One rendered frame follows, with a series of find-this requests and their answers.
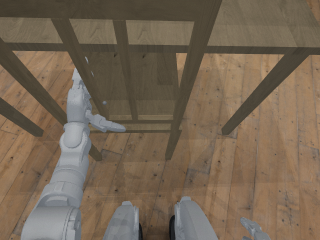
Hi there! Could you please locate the robot left upper arm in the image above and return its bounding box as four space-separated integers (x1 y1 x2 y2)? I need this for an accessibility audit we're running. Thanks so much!
22 205 82 240

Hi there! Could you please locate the robot right thigh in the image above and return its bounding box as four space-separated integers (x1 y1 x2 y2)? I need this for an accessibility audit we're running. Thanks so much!
174 200 219 240

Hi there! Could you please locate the table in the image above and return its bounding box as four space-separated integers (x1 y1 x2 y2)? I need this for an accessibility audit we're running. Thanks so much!
0 0 320 137

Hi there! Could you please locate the right robot shin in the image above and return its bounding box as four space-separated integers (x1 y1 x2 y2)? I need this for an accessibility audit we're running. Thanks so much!
174 196 191 240

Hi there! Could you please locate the robot left forearm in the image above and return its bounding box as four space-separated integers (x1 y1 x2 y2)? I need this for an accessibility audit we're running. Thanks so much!
20 121 92 240

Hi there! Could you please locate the left robot hand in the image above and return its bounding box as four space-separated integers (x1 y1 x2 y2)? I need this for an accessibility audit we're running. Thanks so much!
66 57 126 133

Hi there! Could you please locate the right robot hand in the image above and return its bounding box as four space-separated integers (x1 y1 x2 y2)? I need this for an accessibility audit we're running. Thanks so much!
240 217 271 240

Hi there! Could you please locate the chair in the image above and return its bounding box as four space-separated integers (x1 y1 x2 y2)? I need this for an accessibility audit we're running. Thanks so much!
0 0 222 161

